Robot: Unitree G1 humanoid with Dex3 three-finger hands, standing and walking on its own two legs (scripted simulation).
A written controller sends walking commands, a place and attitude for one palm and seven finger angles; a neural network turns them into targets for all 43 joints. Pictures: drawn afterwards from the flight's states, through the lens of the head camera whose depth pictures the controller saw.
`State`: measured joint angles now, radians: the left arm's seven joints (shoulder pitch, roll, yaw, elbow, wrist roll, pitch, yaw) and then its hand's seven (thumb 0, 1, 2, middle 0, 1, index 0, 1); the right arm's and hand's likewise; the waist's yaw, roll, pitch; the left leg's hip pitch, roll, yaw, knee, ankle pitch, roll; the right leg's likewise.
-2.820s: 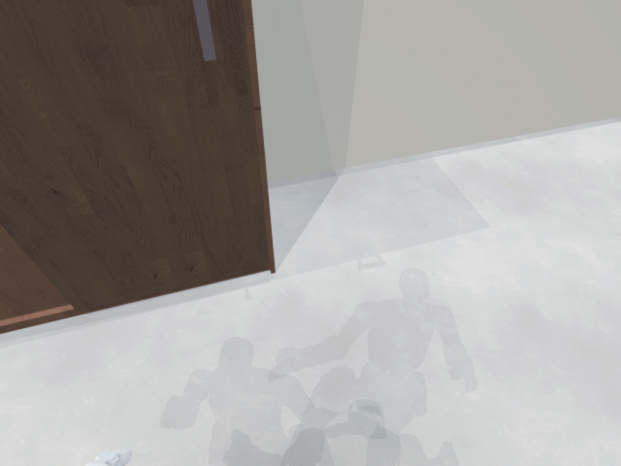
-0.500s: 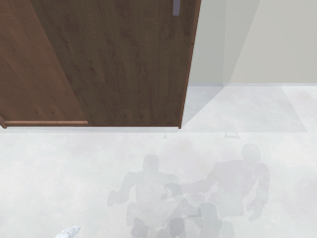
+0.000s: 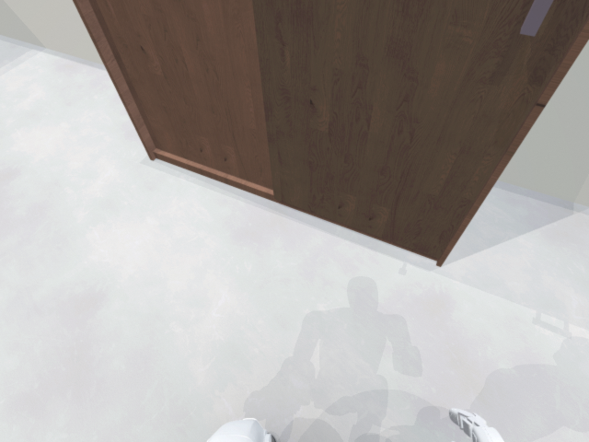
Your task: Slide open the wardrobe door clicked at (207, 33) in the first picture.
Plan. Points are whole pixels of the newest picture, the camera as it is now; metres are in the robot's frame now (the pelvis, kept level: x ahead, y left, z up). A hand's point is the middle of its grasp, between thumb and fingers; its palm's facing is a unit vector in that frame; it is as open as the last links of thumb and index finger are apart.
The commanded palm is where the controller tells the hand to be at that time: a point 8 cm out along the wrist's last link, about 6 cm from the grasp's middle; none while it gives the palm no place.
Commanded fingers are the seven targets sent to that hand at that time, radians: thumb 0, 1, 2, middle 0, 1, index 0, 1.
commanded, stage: walk to a spot facing it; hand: right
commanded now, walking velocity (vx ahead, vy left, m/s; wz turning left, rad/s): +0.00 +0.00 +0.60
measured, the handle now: out of the picture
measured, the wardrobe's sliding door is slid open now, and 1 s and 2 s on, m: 0.00 0.00 0.00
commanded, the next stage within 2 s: turn to face it in 0.06 s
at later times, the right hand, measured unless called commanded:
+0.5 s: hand out of the picture +0.15 -0.23 -0.16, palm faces +0.00 +0.99 -0.16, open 7.4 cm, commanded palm none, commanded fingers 0.00 -0.90 -0.90 0.20 0.30 0.20 0.30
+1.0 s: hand out of the picture +0.04 -0.21 -0.13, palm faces +0.25 +0.93 -0.28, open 7.4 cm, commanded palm none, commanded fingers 0.00 -0.90 -0.90 0.20 0.30 0.20 0.30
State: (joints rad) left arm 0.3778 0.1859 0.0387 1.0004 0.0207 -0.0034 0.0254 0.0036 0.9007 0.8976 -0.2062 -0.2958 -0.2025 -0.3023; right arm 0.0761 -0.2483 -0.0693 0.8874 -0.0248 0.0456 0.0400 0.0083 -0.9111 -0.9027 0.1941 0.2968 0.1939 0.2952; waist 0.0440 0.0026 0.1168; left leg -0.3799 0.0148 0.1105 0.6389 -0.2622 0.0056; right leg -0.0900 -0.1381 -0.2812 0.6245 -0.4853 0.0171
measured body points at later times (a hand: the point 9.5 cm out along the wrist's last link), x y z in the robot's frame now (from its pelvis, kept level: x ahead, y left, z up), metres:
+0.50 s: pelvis +0.05 -0.05 +0.02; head +0.07 -0.08 +0.47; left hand +0.07 +0.19 -0.12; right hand +0.15 -0.28 -0.14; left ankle +0.00 +0.10 -0.66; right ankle +0.09 -0.13 -0.72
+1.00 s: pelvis +0.01 +0.00 +0.02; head +0.03 +0.02 +0.47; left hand +0.11 +0.25 -0.14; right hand +0.02 -0.26 -0.11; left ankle +0.03 +0.11 -0.72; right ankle -0.01 -0.13 -0.64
